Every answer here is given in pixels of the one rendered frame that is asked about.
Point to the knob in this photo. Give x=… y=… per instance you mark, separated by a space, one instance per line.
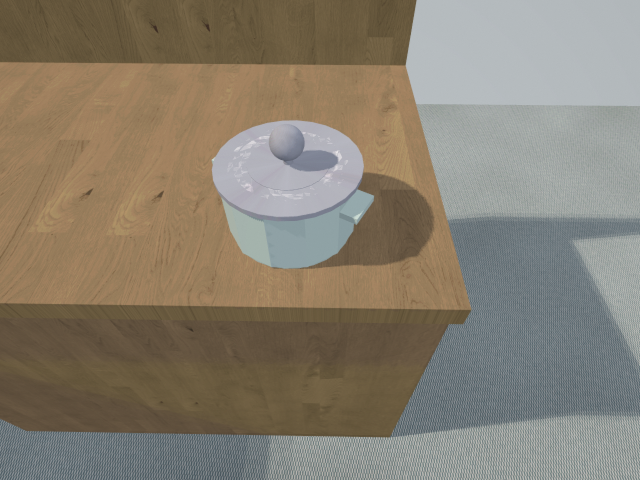
x=286 y=142

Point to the pot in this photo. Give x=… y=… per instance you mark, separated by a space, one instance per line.
x=297 y=244

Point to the lid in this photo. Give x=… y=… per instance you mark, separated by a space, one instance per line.
x=252 y=180

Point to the table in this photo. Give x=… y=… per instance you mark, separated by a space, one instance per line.
x=126 y=304

